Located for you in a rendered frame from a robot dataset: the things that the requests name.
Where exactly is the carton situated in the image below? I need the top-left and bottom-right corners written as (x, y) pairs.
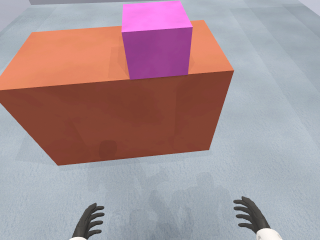
top-left (121, 0), bottom-right (193, 80)

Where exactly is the left robot hand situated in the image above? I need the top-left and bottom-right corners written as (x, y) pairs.
top-left (72, 203), bottom-right (105, 240)

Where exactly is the pedestal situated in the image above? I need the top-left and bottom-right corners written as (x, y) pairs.
top-left (0, 20), bottom-right (234, 166)

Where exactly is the right robot forearm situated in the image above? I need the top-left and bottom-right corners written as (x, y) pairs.
top-left (256, 228), bottom-right (282, 240)

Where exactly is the right robot hand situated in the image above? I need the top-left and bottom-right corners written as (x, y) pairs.
top-left (233, 196), bottom-right (271, 235)

